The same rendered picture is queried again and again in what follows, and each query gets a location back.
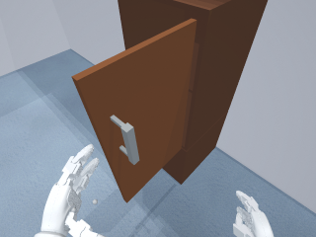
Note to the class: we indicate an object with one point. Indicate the robot right hand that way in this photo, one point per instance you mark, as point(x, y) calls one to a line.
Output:
point(256, 223)

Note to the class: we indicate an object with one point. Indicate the robot left hand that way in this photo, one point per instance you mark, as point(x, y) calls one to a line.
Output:
point(66, 194)

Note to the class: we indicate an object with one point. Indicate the cupboard door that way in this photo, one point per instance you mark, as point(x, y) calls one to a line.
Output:
point(146, 86)

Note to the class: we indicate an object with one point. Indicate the handle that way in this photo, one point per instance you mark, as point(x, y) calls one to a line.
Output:
point(128, 134)

